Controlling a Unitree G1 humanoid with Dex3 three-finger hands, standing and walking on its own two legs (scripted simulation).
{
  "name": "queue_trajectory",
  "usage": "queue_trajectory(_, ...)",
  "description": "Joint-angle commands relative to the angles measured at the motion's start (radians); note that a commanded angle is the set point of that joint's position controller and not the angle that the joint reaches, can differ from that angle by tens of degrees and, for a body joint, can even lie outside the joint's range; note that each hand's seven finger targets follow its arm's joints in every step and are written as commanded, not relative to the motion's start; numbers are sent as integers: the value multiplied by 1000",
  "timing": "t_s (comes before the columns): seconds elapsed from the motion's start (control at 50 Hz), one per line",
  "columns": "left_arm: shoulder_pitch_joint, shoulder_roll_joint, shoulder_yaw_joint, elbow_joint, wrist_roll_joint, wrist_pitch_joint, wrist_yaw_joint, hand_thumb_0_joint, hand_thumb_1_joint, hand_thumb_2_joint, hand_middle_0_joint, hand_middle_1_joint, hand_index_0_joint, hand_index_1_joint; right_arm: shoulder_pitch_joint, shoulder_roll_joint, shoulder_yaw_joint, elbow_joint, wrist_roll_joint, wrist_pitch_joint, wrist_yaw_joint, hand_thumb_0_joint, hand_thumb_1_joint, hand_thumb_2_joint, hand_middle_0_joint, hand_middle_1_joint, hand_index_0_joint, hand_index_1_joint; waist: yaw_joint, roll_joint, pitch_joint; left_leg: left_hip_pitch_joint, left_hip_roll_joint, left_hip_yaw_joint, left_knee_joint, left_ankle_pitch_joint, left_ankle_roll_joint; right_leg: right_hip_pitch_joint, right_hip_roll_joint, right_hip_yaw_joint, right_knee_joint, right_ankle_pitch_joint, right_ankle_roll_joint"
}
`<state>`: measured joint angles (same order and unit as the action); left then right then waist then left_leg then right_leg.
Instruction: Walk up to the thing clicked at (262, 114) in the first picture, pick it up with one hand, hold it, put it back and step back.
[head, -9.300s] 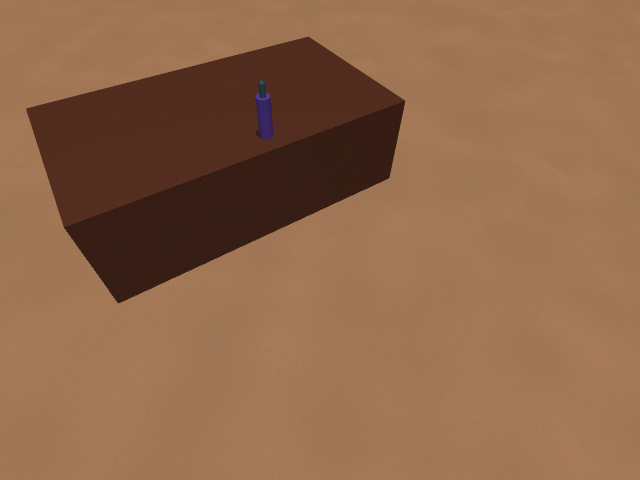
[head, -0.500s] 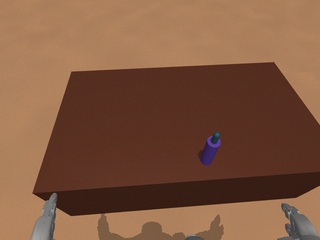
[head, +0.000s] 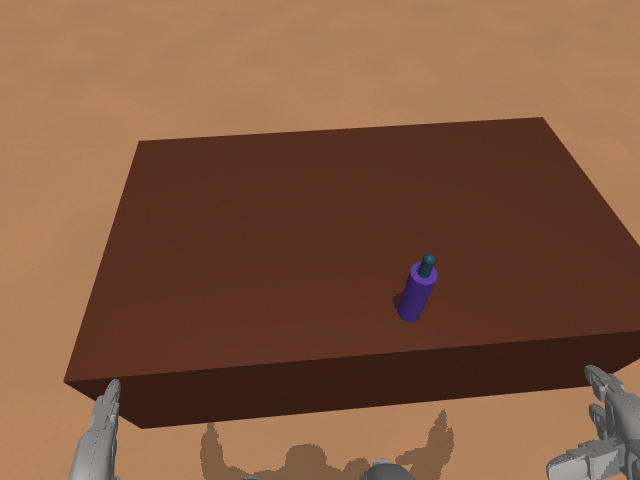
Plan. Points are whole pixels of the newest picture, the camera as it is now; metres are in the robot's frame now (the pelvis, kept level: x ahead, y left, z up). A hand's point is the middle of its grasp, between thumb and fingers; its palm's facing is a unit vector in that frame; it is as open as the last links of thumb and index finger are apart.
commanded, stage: go down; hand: right
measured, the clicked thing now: (418, 286) +0.47 -0.20 -0.19
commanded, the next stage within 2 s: approach in 1.26 s
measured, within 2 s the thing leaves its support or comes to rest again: neither
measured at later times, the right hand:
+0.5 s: hand (586, 331) +0.29 -0.34 +0.00, palm faces +0.18 +0.97 -0.17, open 17.5 cm
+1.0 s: hand (595, 271) +0.36 -0.36 +0.04, palm faces +0.19 +0.98 -0.10, open 17.6 cm
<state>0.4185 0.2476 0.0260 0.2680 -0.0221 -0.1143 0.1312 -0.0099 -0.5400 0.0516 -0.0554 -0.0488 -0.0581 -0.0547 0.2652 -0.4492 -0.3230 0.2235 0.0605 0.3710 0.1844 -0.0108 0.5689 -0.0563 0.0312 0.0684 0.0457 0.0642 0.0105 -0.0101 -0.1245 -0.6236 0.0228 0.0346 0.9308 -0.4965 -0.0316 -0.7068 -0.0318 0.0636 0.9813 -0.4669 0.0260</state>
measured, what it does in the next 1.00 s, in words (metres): stands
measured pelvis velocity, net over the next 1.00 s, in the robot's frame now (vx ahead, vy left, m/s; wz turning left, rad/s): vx -0.01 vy -0.01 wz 0.04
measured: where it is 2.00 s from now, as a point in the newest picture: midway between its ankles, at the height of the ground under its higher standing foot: outside the picture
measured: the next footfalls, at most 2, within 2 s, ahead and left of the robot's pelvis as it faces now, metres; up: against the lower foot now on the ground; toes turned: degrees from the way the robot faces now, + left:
none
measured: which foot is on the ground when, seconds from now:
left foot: down 0.00-1.00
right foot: down 0.00-1.00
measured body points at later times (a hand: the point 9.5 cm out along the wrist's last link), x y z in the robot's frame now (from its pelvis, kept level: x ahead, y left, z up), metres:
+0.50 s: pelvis +0.00 +0.00 +0.01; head +0.06 -0.02 +0.46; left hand +0.14 +0.27 -0.03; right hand +0.28 -0.39 +0.02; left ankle -0.02 +0.14 -0.68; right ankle +0.01 -0.13 -0.68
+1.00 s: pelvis -0.01 -0.01 +0.01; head +0.07 -0.04 +0.45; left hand +0.13 +0.26 -0.04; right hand +0.34 -0.41 +0.05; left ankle -0.02 +0.14 -0.68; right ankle +0.01 -0.13 -0.68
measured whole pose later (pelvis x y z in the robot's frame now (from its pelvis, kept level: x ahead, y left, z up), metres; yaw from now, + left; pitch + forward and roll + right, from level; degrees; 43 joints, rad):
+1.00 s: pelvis -0.01 -0.01 +0.01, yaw +2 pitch +14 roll +3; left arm 0.34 0.27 -0.02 0.35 0.00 -0.15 0.10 -0.01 -0.52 0.04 -0.06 -0.05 -0.07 -0.05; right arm -0.44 -0.75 -0.59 1.05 0.11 -0.12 0.46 -0.01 0.56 -0.04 0.04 0.06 0.05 0.05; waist 0.09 0.02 -0.09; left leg -0.69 0.00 0.01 0.87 -0.43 -0.04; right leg -0.77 -0.05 0.04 0.94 -0.42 0.02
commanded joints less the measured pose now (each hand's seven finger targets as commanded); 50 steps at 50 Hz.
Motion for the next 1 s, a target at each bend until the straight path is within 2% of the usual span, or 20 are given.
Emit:
queue_trajectory(0.0, -29, 115, 40, -134, 3, -74, 29, 0, -544, 51, -46, -46, -46, -45, -279, -340, -183, -173, 26, -119, 13, 0, 604, -44, 35, 61, 43, 60, 11, -115, -124, 11, -16, 4, -145, 178, 29, 155, 17, -29, -171, 175, -27)
queue_trajectory(0.1, -2, 160, 59, -100, 6, -89, 34, 0, -539, 46, -48, -51, -52, -47, -363, -344, -187, 60, 50, -140, 90, 0, 561, -51, 35, 58, 42, 58, 37, -108, -188, 45, -14, 8, -138, 303, 25, 206, 18, -31, -153, 296, -26)
queue_trajectory(0.12, -20, 149, 31, -102, 7, -90, 30, 0, -537, 43, -47, -49, -52, -44, -397, -362, -200, 95, 56, -145, 103, 0, 563, -48, 37, 58, 44, 58, 25, -91, -187, 51, -15, 9, -144, 308, 24, 196, 19, -32, -151, 304, -26)
queue_trajectory(0.18, -27, 203, 83, -116, 4, -100, 31, 0, -548, 51, -52, -53, -52, -53, -430, -416, -232, 178, 58, -161, 141, 0, 551, -53, 36, 58, 44, 57, 21, -66, -230, 75, -19, 16, -143, 357, 24, 230, 14, -27, -157, 371, -27)
queue_trajectory(0.24, -37, 195, 73, -106, 5, -96, 21, 0, -548, 51, -53, -55, -54, -55, -465, -462, -254, 237, 51, -198, 164, 0, 531, -51, 42, 55, 49, 55, -5, -91, -205, 92, -21, 19, -145, 382, 28, 238, 12, -25, -167, 443, -22)
queue_trajectory(0.3, -43, 183, 78, -75, 7, -94, 7, 0, -551, 55, -56, -59, -54, -61, -439, -431, -241, 333, 49, -233, 178, 0, 544, -48, 36, 54, 45, 54, -8, -80, -136, 72, -28, 16, -152, 344, 35, 199, 11, -32, -188, 396, -25)
queue_trajectory(0.32, -55, 198, 94, -66, 9, -92, 1, 0, -547, 52, -55, -58, -55, -58, -470, -476, -272, 296, 53, -252, 178, 0, 549, -54, 32, 58, 42, 58, -16, -103, -149, 71, -30, 15, -154, 326, 40, 197, 9, -29, -195, 383, -25)
queue_trajectory(0.36, -77, 149, 43, -92, 12, -88, -13, 0, -549, 53, -55, -57, -54, -59, -496, -479, -278, 296, 45, -279, 180, 0, 556, -55, 31, 59, 41, 59, -22, -103, -161, 91, -28, 7, -162, 343, 40, 199, 13, -41, -191, 380, -29)
queue_trajectory(0.44, -83, 140, 25, -120, 14, -91, -13, 0, -551, 57, -55, -56, -52, -59, -613, -494, -286, 256, 59, -349, 192, 0, 585, -64, 22, 63, 36, 63, 12, -100, -265, 124, -30, -1, -154, 419, 34, 258, 12, -43, -174, 447, -35)
queue_trajectory(0.46, -68, 165, 57, -106, 13, -90, -8, 0, -554, 59, -56, -56, -52, -61, -653, -529, -303, 237, 63, -367, 195, 0, 582, -64, 22, 62, 36, 62, 25, -109, -290, 121, -27, -9, -155, 432, 33, 280, 13, -45, -165, 449, -38)
queue_trajectory(0.5, -31, 182, 71, -47, 17, -88, 2, 0, -555, 63, -55, -56, -50, -62, -706, -519, -287, 299, 68, -394, 202, 0, 590, -52, 28, 59, 39, 59, 55, -108, -258, 71, -32, -10, -156, 387, 33, 266, 11, -42, -172, 396, -41)
queue_trajectory(0.54, -57, 204, 92, -8, 21, -91, 8, 0, -559, 64, -56, -57, -49, -64, -782, -572, -310, 311, 67, -429, 203, 0, 568, -45, 36, 54, 44, 54, 54, -159, -207, 16, -28, -11, -160, 298, 41, 232, 9, -40, -189, 295, -40)
queue_trajectory(0.62, -55, 203, 86, 26, 27, -92, 8, 0, -546, 50, -52, -53, -53, -53, -833, -576, -288, 416, 60, -464, 228, 0, 564, -54, 33, 58, 42, 58, 65, -171, -222, -24, -33, -3, -153, 272, 44, 238, 3, -28, -193, 282, -37)
queue_trajectory(0.64, -54, 181, 55, -7, 25, -93, 6, 0, -544, 48, -51, -53, -53, -52, -849, -583, -280, 437, 60, -467, 237, 0, 559, -49, 38, 56, 45, 56, 69, -183, -221, -19, -36, 3, -163, 258, 43, 245, 3, -27, -202, 268, -34)
queue_trajectory(0.68, -102, 149, 9, -25, 25, -95, 2, 0, -537, 41, -49, -51, -55, -46, -896, -598, -287, 465, 65, -481, 249, 0, 553, -48, 40, 55, 46, 55, 50, -164, -258, 22, -34, 2, -167, 276, 41, 235, 8, -28, -195, 274, -38)
queue_trajectory(0.76, -76, 192, 37, -40, 26, -91, 7, 0, -534, 40, -49, -54, -57, -47, -893, -638, -312, 573, 72, -496, 265, 0, 556, -45, 41, 54, 48, 54, 49, -120, -316, 61, -34, 2, -157, 344, 38, 236, 12, -27, -176, 345, -40)
queue_trajectory(0.82, -55, 198, 35, -45, 27, -82, 3, 0, -532, 39, -51, -57, -59, -49, -871, -645, -314, 659, 68, -502, 269, 0, 577, -31, 43, 51, 50, 51, 39, -118, -270, 47, -39, 3, -159, 339, 40, 205, 13, -28, -180, 348, -40)
queue_trajectory(0.86, -112, 197, 44, -64, 23, -80, -4, 0, -531, 38, -51, -56, -60, -47, -948, -698, -339, 612, 67, -528, 266, 0, 579, -35, 42, 53, 50, 53, 29, -146, -262, 16, -42, 5, -154, 299, 47, 198, 6, -21, -188, 330, -36)
queue_trajectory(0.92, -101, 175, 22, -68, 28, -79, -16, 0, -534, 44, -49, -54, -56, -47, -941, -684, -333, 660, 62, -548, 271, 0, 611, -30, 42, 52, 51, 52, 33, -151, -238, 8, -45, 5, -153, 276, 51, 175, 3, -20, -187, 315, -33)
queue_trajectory(0.98, -99, 191, 38, -85, 26, -78, -15, 0, -532, 41, -48, -53, -57, -45, -975, -707, -341, 628, 64, -569, 277, 0, 611, -35, 40, 55, 50, 55, 46, -163, -308, 19, -46, -1, -152, 300, 48, 219, 4, -26, -178, 328, -36)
